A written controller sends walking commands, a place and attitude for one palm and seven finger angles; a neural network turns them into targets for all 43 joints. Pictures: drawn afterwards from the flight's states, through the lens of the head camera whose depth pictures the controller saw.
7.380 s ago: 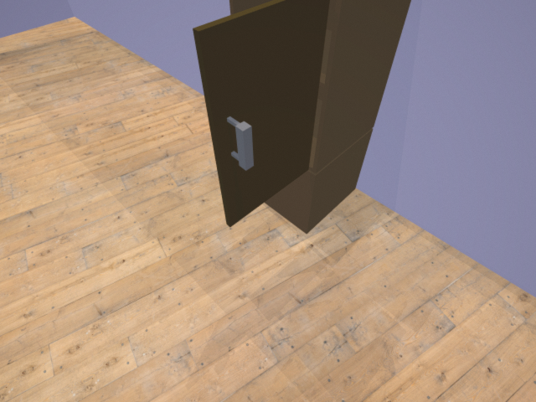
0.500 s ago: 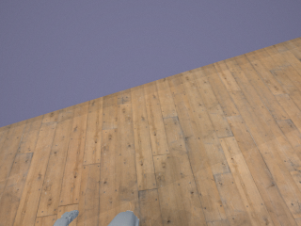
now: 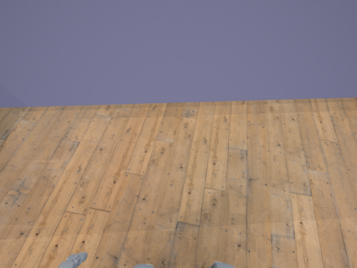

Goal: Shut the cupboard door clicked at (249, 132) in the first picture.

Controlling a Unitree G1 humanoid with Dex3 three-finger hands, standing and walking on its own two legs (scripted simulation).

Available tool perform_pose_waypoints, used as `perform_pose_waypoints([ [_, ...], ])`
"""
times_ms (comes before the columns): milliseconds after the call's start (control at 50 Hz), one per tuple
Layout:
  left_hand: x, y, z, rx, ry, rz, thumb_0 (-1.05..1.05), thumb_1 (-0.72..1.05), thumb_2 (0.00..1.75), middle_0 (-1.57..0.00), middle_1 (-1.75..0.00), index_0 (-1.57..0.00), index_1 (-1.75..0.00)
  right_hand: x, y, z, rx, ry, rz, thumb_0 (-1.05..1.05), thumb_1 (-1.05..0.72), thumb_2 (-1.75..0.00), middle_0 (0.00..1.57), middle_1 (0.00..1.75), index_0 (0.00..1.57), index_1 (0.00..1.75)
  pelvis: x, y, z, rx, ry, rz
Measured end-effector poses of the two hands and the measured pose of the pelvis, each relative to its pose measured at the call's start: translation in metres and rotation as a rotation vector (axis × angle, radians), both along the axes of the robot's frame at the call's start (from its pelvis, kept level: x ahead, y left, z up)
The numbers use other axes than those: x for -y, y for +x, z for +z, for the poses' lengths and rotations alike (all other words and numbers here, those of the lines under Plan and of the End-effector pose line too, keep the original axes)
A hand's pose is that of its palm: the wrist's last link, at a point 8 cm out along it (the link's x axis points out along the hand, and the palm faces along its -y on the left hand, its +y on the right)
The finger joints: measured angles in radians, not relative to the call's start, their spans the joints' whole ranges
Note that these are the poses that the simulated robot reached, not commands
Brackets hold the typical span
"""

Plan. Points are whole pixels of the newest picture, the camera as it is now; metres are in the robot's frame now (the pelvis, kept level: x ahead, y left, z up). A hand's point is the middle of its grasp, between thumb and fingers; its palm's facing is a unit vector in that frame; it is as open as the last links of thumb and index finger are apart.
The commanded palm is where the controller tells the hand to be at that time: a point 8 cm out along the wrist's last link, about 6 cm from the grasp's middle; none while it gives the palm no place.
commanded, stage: walk to a spot facing it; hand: left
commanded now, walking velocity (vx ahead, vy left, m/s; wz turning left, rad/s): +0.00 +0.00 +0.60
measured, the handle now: out of the picture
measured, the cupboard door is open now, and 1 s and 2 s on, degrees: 88 88 88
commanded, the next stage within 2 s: none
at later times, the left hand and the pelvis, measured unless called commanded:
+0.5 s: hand out of the picture +0.03 +0.23 -0.17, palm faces +0.32 -0.92 -0.21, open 7.4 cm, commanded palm none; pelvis +0.04 +0.01 +0.00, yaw +18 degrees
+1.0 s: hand out of the picture +0.10 +0.20 -0.16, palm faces +0.61 -0.77 -0.20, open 7.3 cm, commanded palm none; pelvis +0.20 +0.03 +0.01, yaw +36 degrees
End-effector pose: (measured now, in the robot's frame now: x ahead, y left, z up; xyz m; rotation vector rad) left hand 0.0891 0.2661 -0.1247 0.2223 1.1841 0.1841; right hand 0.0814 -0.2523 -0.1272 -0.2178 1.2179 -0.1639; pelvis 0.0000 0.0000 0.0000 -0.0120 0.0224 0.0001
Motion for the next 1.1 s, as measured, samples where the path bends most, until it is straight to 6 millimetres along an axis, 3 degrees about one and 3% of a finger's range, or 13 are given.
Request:
perform_pose_waypoints([
  [80,0.011,-0.004,0.003,0.053,0.035,0.024,0.0,0.91,0.9,-0.2,-0.3,-0.2,-0.3,0.015,0.005,-0.016,-0.021,0.024,0.02,0.0,-0.9,-0.9,0.2,0.3,0.2,0.3,0.015,0.0,-0.008,0.003,0.019,0.05],
  [200,0.027,-0.033,0.006,0.018,0.003,0.094,0.0,0.91,0.9,-0.2,-0.3,-0.2,-0.3,0.018,0.026,-0.004,-0.037,0.022,0.079,0.0,-0.91,-0.9,0.2,0.3,0.2,0.3,0.019,0.003,0.002,0.017,0.036,0.131],
  [300,0.028,-0.062,-0.006,-0.013,-0.06,0.176,0.0,0.91,0.9,-0.21,-0.3,-0.2,-0.3,-0.001,0.06,0.008,-0.009,0.008,0.185,0.0,-0.91,-0.9,0.2,0.3,0.19,0.3,0.011,0.009,0.004,0.011,0.042,0.201],
  [380,0.012,-0.089,-0.027,-0.057,-0.094,0.262,0.0,0.91,0.9,-0.21,-0.3,-0.2,-0.3,-0.023,0.091,0.007,0.061,-0.021,0.276,0.0,-0.91,-0.9,0.2,0.3,0.19,0.3,-0.003,0.017,-0.01,-0.001,0.021,0.259],
  [420,0.004,-0.094,-0.03,-0.088,-0.09,0.288,0.0,0.91,0.9,-0.21,-0.3,-0.2,-0.3,-0.03,0.097,0.009,0.073,-0.03,0.301,0.0,-0.91,-0.9,0.2,0.3,0.2,0.3,-0.006,0.021,-0.01,-0.002,0.02,0.276],
  [540,-0.013,-0.064,-0.009,-0.033,-0.068,0.334,0.01,0.91,0.9,-0.2,-0.3,-0.2,-0.3,-0.039,0.093,0.012,-0.023,-0.025,0.337,0.0,-0.91,-0.9,0.2,0.3,0.2,0.3,-0.008,0.046,0.005,-0.011,0.003,0.337],
  [620,-0.017,-0.025,0.004,0.027,-0.046,0.335,0.01,0.91,0.9,-0.2,-0.3,-0.19,-0.3,-0.034,0.096,0.006,-0.104,-0.005,0.338,0.0,-0.9,-0.9,0.2,0.3,0.2,0.3,-0.004,0.07,0.008,-0.012,0.001,0.374],
  [700,-0.015,0.019,0.009,0.094,-0.012,0.331,0.01,0.91,0.9,-0.2,-0.3,-0.19,-0.3,-0.023,0.114,-0.009,-0.162,0.011,0.334,0.0,-0.9,-0.9,0.2,0.3,0.2,0.3,0.004,0.104,0.001,-0.009,0.012,0.411],
  [780,-0.007,0.038,0.009,0.146,0.016,0.392,0.0,0.91,0.9,-0.2,-0.3,-0.2,-0.3,-0.02,0.158,-0.021,-0.191,0.001,0.389,0.0,-0.9,-0.9,0.2,0.3,0.2,0.3,0.007,0.131,-0.007,0.009,0.013,0.486],
  [880,0.017,0.023,0.006,0.063,-0.042,0.509,0.0,0.91,0.9,-0.2,-0.3,-0.2,-0.3,-0.052,0.247,-0.004,-0.11,0.002,0.49,0.01,-0.91,-0.9,0.2,0.3,0.19,0.3,-0.005,0.164,0.007,-0.004,0.018,0.559],
  [1000,0.033,-0.019,-0.005,-0.102,-0.116,0.67,0.0,0.93,0.9,-0.21,-0.3,-0.2,-0.3,-0.139,0.356,0.015,0.04,0.034,0.664,0.0,-0.91,-0.9,0.19,0.3,0.19,0.3,-0.035,0.203,0.01,-0.018,0.022,0.625],
  [1100,0.033,-0.05,-0.024,-0.258,-0.192,0.767,0.0,0.92,0.9,-0.2,-0.3,-0.2,-0.3,-0.23,0.427,0.014,0.202,0.065,0.783,0.0,-0.91,-0.9,0.19,0.3,0.19,0.3,-0.08,0.232,-0.01,-0.004,0.004,0.647],
])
